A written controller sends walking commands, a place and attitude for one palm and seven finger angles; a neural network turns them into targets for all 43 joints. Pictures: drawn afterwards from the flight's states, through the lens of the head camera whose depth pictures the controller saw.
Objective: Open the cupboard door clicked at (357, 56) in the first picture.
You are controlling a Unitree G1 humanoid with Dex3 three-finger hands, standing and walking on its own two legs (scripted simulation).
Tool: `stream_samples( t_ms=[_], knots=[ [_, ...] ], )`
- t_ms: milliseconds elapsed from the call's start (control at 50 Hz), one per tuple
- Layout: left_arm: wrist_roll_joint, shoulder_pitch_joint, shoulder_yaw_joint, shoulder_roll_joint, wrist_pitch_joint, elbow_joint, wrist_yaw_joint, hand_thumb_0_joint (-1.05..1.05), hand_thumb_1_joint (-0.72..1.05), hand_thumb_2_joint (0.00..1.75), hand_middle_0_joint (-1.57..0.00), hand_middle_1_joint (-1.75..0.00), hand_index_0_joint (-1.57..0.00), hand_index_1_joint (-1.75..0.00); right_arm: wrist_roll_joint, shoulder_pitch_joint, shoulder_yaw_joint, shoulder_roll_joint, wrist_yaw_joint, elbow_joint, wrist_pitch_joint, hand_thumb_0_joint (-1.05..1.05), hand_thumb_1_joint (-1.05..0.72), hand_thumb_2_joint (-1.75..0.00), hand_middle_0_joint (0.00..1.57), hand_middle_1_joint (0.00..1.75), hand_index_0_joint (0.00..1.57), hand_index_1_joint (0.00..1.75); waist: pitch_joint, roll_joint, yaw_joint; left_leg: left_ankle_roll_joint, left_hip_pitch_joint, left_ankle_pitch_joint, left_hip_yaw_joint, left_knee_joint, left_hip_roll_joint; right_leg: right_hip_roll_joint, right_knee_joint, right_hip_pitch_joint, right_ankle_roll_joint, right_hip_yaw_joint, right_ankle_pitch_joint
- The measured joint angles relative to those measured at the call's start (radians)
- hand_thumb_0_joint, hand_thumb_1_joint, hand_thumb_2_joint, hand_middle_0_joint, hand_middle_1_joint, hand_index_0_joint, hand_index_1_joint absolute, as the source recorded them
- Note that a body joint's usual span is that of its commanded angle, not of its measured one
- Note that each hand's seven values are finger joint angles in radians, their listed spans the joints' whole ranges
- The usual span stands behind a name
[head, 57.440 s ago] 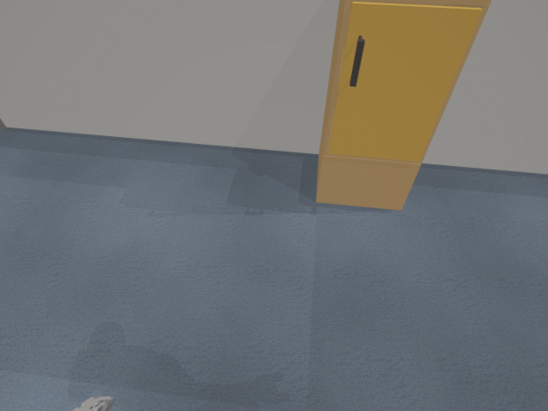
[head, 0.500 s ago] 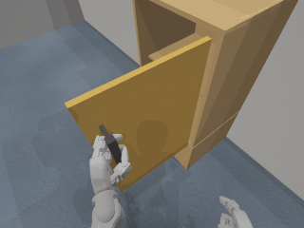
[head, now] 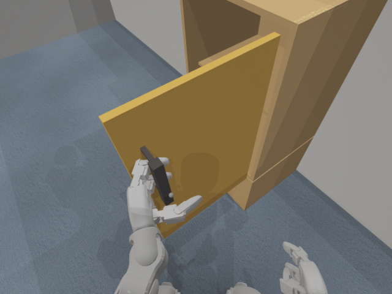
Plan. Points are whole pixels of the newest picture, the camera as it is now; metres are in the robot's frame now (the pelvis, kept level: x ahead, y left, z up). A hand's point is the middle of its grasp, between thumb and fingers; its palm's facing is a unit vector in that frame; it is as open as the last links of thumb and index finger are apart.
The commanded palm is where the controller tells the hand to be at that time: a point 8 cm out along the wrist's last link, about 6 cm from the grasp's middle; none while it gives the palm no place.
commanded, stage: open thumb and fingers to let go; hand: left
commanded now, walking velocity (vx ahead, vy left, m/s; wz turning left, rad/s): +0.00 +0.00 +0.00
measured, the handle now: (157, 177) +0.34 +0.10 +0.05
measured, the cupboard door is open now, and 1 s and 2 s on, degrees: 90 92 92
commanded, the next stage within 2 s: slide the hand sideways off the handle in 0.38 s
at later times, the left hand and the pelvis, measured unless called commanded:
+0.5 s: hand (170, 192) +0.30 +0.07 +0.05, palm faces +0.24 -0.97 -0.01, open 14.8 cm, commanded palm +0.26 +0.11 +0.05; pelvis -0.01 +0.03 +0.00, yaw -1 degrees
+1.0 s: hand (162, 222) +0.24 +0.08 +0.05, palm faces -0.17 -0.99 -0.01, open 16.2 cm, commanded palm +0.22 +0.14 +0.05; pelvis +0.00 +0.04 -0.01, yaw -1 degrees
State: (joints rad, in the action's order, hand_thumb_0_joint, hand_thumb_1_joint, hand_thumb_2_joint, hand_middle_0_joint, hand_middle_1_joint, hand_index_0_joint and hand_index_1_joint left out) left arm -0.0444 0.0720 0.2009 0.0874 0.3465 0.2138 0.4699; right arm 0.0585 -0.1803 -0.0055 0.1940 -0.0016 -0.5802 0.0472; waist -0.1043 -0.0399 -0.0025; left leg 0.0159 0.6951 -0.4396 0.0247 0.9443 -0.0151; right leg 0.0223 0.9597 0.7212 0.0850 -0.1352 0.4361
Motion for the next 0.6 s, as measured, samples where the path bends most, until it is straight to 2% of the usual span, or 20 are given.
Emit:
stream_samples(
  t_ms=[80, 180, 340, 500, 520, 540, 600],
  knots=[
    [-0.015, -0.025, 0.01, 0.014, -0.002, 0.02, 0.031, 0.0, -0.26, 0.4, -0.32, -1.21, -0.35, -1.21, 0.003, -0.005, 0.001, 0.001, 0.007, 0.003, 0.003, 0.01, -0.9, -0.9, 0.2, 0.3, 0.2, 0.3, -0.002, -0.001, 0.001, -0.009, 0.012, -0.005, 0.005, 0.016, 0.002, 0.002, 0.01, 0.011, -0.007, 0.005, -0.002],
    [-0.036, -0.056, 0.024, 0.02, -0.01, 0.042, 0.068, 0.0, -0.41, 0.34, -0.29, -1.09, -0.31, -1.09, 0.007, -0.012, 0.001, 0.001, 0.012, 0.003, 0.001, 0.02, -0.9, -0.9, 0.2, 0.3, 0.2, 0.3, -0.003, 0.0, 0.001, -0.019, 0.024, -0.01, 0.012, 0.032, 0.004, 0.006, 0.021, 0.023, -0.015, 0.012, -0.002],
    [-0.043, -0.077, 0.049, 0.018, -0.028, 0.053, 0.082, -0.01, -0.48, 0.31, -0.26, -0.78, -0.26, -0.79, 0.006, -0.021, -0.004, -0.005, 0.018, 0.003, -0.003, 0.02, -0.9, -0.9, 0.2, 0.3, 0.2, 0.3, -0.004, -0.002, 0.0, -0.029, 0.026, -0.013, 0.02, 0.038, 0.005, 0.006, 0.019, 0.024, -0.025, 0.02, -0.007],
    [-0.046, -0.075, 0.059, 0.016, -0.036, 0.05, 0.078, -0.01, -0.49, 0.3, -0.37, -0.62, -0.36, -0.65, 0.006, -0.017, -0.007, -0.004, 0.023, 0.001, -0.004, 0.02, -0.9, -0.9, 0.2, 0.3, 0.2, 0.3, -0.003, 0.0, 0.006, -0.035, 0.023, -0.015, 0.021, 0.038, 0.006, 0.007, 0.013, 0.018, -0.032, 0.022, -0.01],
    [-0.054, -0.07, 0.058, 0.01, -0.034, 0.044, 0.06, -0.01, -0.49, 0.3, -0.37, -0.61, -0.35, -0.63, 0.005, -0.016, -0.01, -0.003, 0.024, 0.002, -0.002, 0.02, -0.9, -0.9, 0.2, 0.3, 0.2, 0.3, -0.001, 0.001, 0.005, -0.036, 0.024, -0.015, 0.02, 0.038, 0.008, 0.008, 0.014, 0.018, -0.032, 0.021, -0.01],
    [-0.057, -0.062, 0.056, -0.006, -0.027, 0.035, 0.012, -0.01, -0.49, 0.3, -0.36, -0.59, -0.33, -0.61, 0.002, -0.019, -0.012, 0.0, 0.024, 0.007, 0.002, 0.02, -0.9, -0.9, 0.2, 0.3, 0.2, 0.3, 0.002, 0.002, 0.005, -0.038, 0.026, -0.014, 0.019, 0.04, 0.01, 0.011, 0.016, 0.019, -0.033, 0.02, -0.009],
    [-0.05, -0.051, 0.057, -0.096, 0.0, 0.014, -0.187, -0.01, -0.49, 0.3, -0.31, -0.5, -0.25, -0.52, -0.01, -0.037, -0.012, 0.014, 0.016, 0.028, 0.011, 0.02, -0.9, -0.9, 0.2, 0.3, 0.2, 0.3, 0.004, -0.001, 0.012, -0.041, 0.033, -0.016, 0.013, 0.049, 0.017, 0.018, 0.026, 0.023, -0.034, 0.014, -0.004]
  ],
)
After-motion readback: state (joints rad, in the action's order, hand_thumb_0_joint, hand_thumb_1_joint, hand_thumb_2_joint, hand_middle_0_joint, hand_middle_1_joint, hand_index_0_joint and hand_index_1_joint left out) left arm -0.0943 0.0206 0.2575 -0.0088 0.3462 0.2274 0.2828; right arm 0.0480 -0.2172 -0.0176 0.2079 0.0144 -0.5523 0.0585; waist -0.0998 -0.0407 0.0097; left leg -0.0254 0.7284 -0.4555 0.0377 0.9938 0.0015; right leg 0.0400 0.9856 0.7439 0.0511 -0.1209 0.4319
